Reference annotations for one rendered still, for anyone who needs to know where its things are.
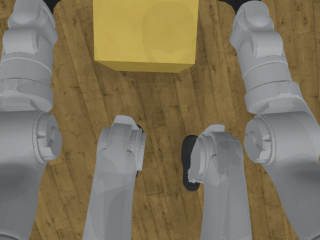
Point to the robot right hand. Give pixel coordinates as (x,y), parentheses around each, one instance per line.
(236,3)

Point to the carton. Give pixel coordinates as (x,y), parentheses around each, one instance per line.
(145,35)

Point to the robot right forearm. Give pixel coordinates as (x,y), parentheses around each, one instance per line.
(263,63)

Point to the robot left hand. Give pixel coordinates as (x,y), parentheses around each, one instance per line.
(51,4)

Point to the robot left upper arm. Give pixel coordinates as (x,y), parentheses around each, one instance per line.
(29,139)

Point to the robot right upper arm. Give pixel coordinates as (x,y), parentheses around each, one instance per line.
(287,145)

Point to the robot left forearm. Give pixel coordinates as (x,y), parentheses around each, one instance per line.
(26,64)

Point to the robot left thigh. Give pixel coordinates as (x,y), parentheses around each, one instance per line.
(109,214)

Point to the robot left shin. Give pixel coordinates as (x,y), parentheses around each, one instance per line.
(105,133)

